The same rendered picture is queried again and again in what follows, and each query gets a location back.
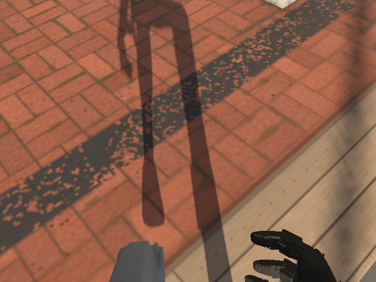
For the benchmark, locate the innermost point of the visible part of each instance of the robot left thigh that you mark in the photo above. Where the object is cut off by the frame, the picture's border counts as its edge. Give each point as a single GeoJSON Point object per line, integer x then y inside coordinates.
{"type": "Point", "coordinates": [139, 262]}

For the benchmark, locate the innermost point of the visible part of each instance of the robot right hand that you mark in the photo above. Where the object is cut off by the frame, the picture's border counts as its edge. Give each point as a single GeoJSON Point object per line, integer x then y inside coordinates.
{"type": "Point", "coordinates": [311, 264]}

